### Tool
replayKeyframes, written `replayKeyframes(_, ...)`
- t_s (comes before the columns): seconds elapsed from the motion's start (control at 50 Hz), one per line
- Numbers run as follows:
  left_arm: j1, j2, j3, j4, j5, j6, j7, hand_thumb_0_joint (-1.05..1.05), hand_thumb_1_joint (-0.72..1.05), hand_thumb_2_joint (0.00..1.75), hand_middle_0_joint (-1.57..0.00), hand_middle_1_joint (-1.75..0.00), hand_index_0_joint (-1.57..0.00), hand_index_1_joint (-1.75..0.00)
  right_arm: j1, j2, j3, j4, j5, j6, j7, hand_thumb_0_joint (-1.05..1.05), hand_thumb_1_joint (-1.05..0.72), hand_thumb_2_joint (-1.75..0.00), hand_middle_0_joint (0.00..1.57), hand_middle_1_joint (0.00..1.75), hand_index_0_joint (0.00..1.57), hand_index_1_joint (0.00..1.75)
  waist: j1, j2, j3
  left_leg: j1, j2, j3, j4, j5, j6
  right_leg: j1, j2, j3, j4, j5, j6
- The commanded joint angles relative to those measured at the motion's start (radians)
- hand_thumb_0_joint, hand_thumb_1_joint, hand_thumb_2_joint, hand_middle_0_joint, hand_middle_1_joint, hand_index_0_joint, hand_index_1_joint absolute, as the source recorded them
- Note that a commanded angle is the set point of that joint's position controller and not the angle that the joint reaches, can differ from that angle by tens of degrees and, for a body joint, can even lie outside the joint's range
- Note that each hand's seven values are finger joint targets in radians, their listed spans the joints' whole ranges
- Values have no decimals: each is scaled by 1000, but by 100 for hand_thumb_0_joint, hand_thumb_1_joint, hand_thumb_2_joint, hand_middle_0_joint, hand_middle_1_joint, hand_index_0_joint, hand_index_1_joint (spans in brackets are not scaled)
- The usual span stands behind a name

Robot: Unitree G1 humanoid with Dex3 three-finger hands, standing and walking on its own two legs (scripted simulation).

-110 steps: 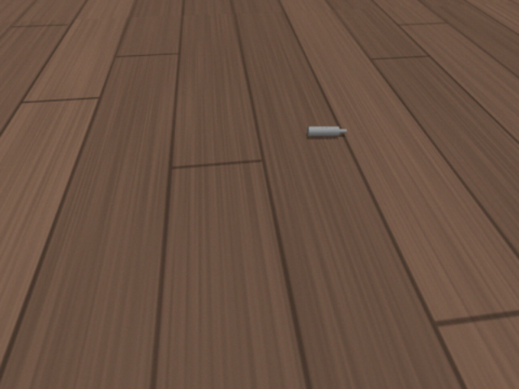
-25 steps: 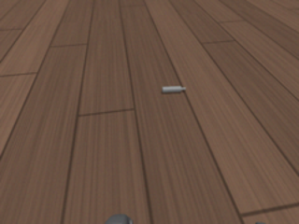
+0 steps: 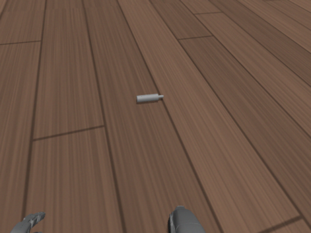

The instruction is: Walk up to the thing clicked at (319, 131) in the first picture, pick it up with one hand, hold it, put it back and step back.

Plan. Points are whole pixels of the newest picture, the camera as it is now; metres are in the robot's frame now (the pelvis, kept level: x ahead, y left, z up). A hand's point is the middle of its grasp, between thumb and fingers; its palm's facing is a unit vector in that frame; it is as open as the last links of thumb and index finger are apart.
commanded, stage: walk up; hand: left
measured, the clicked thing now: (150, 97) +1.24 -0.09 -0.74
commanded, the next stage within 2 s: none
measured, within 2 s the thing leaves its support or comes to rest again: neither
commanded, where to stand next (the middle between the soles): +0.88 -0.34 m, yaw +6 degrees
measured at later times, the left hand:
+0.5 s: hand (96, 194) +0.25 +0.16 -0.13, palm faces +0.04 -0.94 -0.35, open 7.4 cm
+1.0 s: hand (125, 116) +0.55 +0.08 -0.13, palm faces -0.05 -0.93 -0.37, open 7.4 cm
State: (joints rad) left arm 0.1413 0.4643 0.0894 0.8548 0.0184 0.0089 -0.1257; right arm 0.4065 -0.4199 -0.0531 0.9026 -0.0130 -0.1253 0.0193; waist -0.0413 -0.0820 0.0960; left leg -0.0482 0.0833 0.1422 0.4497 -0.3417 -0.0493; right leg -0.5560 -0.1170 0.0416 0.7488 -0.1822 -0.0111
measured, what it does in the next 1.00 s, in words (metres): walks ahead: right foot, then left foot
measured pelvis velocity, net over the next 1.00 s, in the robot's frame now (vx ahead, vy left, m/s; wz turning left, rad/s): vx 0.44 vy -0.21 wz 0.00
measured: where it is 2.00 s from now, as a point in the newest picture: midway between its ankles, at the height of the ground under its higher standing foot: (191, 146)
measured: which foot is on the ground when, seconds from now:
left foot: down 0.00-0.12, up 0.14-0.56, down 0.58-1.00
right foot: up 0.00-0.06, down 0.08-0.62, up 0.64-1.00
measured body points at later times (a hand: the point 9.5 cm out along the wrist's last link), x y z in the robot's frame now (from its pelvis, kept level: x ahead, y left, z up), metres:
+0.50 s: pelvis +0.23 -0.12 +0.00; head +0.26 -0.11 +0.45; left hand +0.25 +0.20 -0.11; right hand +0.32 -0.44 -0.11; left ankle +0.37 +0.01 -0.70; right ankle +0.18 -0.17 -0.73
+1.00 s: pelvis +0.44 -0.21 -0.01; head +0.46 -0.21 +0.44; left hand +0.55 +0.13 -0.11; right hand +0.49 -0.55 -0.11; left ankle +0.40 -0.02 -0.73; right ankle +0.55 -0.38 -0.73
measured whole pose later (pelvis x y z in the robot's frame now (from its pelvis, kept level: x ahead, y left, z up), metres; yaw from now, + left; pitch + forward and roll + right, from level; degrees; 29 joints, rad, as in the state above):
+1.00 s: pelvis +0.44 -0.21 -0.01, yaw +0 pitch -3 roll +2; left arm 0.23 0.46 0.10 0.82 0.02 0.00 -0.11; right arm 0.35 -0.44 -0.04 0.85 -0.01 -0.10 0.02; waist -0.02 -0.04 0.07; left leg -0.14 0.12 0.08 0.57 -0.39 -0.05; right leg -0.45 -0.13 0.02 0.67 -0.18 -0.01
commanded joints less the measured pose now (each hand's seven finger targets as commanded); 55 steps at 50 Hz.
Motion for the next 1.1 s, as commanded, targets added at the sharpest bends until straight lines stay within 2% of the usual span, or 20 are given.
replayKeyframes(0.0, -72, 122, 43, -78, -6, -27, -10, 0, 90, 90, -20, -30, -20, -30, -59, -323, -91, -87, 7, -17, -26, 0, -90, -90, 20, 30, 20, 30, 32, 232, -79, -124, 192, -90, -108, 362, 200, 225, 28, -91, -111, 77, -29)
replayKeyframes(0.08, 247, 229, 103, 14, 1, -43, 22, 0, 90, 90, -20, -30, -20, -30, -19, -234, -59, -92, 5, 1, -36, 0, -90, -90, 20, 30, 20, 30, 205, -85, -256, -312, 74, -31, 541, 356, 132, 691, 62, -34, -229, -124, -81)
replayKeyframes(0.1, 281, 306, 123, 12, 8, -50, 38, 0, 90, 90, -20, -30, -20, -30, 50, -137, -23, -107, 12, 3, -33, 0, -90, -90, 20, 30, 20, 30, 188, -341, -236, -565, -60, -44, 733, -138, 96, 782, -144, 306, -347, -283, -115)
replayKeyframes(0.12, 239, 331, 119, -12, -15, -48, 46, 0, 90, 90, -20, -30, -20, -30, 19, -225, -45, -111, 15, 10, -40, 0, -90, -90, 20, 30, 20, 30, 178, -290, -222, -664, -63, -86, 831, -177, 93, 749, -270, 589, -502, -368, -198)
replayKeyframes(0.14, 173, 320, 116, -37, -28, -44, 50, 0, 90, 90, -20, -30, -20, -30, -36, -271, -56, -95, 11, 15, -44, 0, -90, -90, 20, 30, 20, 30, 168, -201, -164, -649, -7, -146, 874, -129, 94, 626, -277, 596, -530, -426, -221)
replayKeyframes(0.24, 61, 181, 66, -73, -16, -72, 65, 0, 90, 90, -20, -30, -20, -30, 30, -211, -47, -32, 16, 33, -13, 0, -90, -90, 20, 30, 20, 30, 48, -81, -41, -465, 37, -167, 669, 93, 93, 324, -69, 129, -495, -48, -121)
replayKeyframes(0.4, 148, 177, 61, -113, 9, -85, 57, 0, 90, 90, -20, -30, -20, -30, -160, -198, -52, -96, 8, 42, 4, 0, -90, -90, 20, 30, 20, 30, 111, -15, 37, -534, 29, -142, 319, 174, 45, 372, -87, 80, -575, -98, -119)
replayKeyframes(0.48, 211, 164, 54, -105, 9, -70, 60, 0, 90, 90, -20, -30, -20, -30, -216, -174, -45, -120, 13, 24, -4, 0, -90, -90, 20, 30, 20, 30, 132, 24, -20, -452, 1, -91, 164, 212, 68, 503, -82, 41, -450, 240, -105)
replayKeyframes(0.56, 203, 166, 42, -126, -3, -58, 76, 0, 90, 90, -20, -30, -20, -30, -1, -195, -63, -72, 0, 15, -32, 0, -90, -90, 20, 30, 20, 30, 13, 110, -150, -47, -90, -44, 36, 200, 127, 406, -21, -43, -71, 525, -68)
replayKeyframes(0.58, 224, 122, 27, -145, -13, -56, 79, 0, 90, 90, -20, -30, -20, -30, 116, -260, -89, -56, -16, 13, -42, 0, -90, -90, 20, 30, 20, 30, -48, 209, -222, 184, 30, -203, 23, 154, 193, 206, 28, -59, 141, 362, -30)
replayKeyframes(0.6, 268, 62, 15, -155, -22, -54, 80, 0, 90, 90, -20, -30, -20, -30, 165, -334, -110, -74, -31, 14, -53, 0, -90, -90, 20, 30, 20, 30, -63, 376, -305, 383, 324, -635, -3, 109, 307, -72, 152, -91, 407, -247, 22)
replayKeyframes(0.62, 271, 183, 44, -134, -17, -37, 91, 0, 90, 90, -20, -30, -20, -30, 135, -362, -124, -90, 6, 18, -59, 0, -90, -90, 20, 30, 20, 30, -57, 259, -314, 377, 456, -909, -101, -19, 427, -173, 147, 29, 559, -400, 18)
replayKeyframes(0.64, 226, 235, 43, -118, -3, -35, 94, 0, 90, 90, -20, -30, -20, -30, 79, -343, -130, -100, 23, 19, -62, 0, -90, -90, 20, 30, 20, 30, -48, 153, -233, 265, 464, -860, -135, -57, 426, -176, 81, 94, 584, -352, 1)
replayKeyframes(0.7, 212, 167, 39, -104, -10, -45, 73, 0, 90, 90, -20, -30, -20, -30, -28, -248, -71, -131, 29, 9, -61, 0, -90, -90, 20, 30, 20, 30, 14, 65, -80, -18, 260, -379, -118, 405, 277, -38, 62, 110, 485, -212, -1)
replayKeyframes(0.74, 252, 137, 39, -91, -10, -33, 58, 0, 90, 90, -20, -30, -20, -30, -48, -251, -68, -121, 28, -4, -52, 0, -90, -90, 20, 30, 20, 30, 42, 145, -51, -121, 205, -251, -112, 464, 264, 22, 58, 60, 439, -174, 1)
replayKeyframes(0.9, 129, 123, 50, -101, -5, -27, 14, 0, 90, 90, -20, -30, -20, -30, -139, -323, -85, -142, 9, -16, -27, 0, -90, -90, 20, 30, 20, 30, 60, 287, -31, -286, 176, -161, -134, 80, 227, 219, -8, -47, -56, 29, -1)
replayKeyframes(1.0, 285, 209, 96, -29, 13, -53, 32, 0, 90, 90, -20, -30, -20, -30, -96, -235, -57, -124, -1, 16, -25, 0, -90, -90, 20, 30, 20, 30, 157, -21, -151, -395, 73, -65, 353, 44, 163, 564, 79, -106, -201, -120, -20)
replayKeyframes(1.04, 334, 334, 114, -54, 10, -72, 61, 0, 90, 90, -20, -30, -20, -30, -57, -163, -27, -151, 18, 22, -31, 0, -90, -90, 20, 30, 20, 30, 171, -327, -126, -713, -114, -79, 784, -199, 82, 627, -271, 545, -514, -311, -172)
replayKeyframes(1.06, 268, 337, 111, -68, -5, -68, 66, 0, 90, 90, -20, -30, -20, -30, -83, -242, -49, -132, 4, 29, -43, 0, -90, -90, 20, 30, 20, 30, 158, -243, -99, -697, -40, -147, 838, -202, 87, 559, -316, 611, -522, -303, -248)
replayKeyframes(1.08, 230, 301, 101, -86, -16, -63, 70, 0, 90, 90, -20, -30, -20, -30, -113, -252, -53, -115, 11, 29, -44, 0, -90, -90, 20, 30, 20, 30, 144, -172, -40, -667, 0, -203, 824, -142, 84, 440, -283, 519, -510, -238, -238)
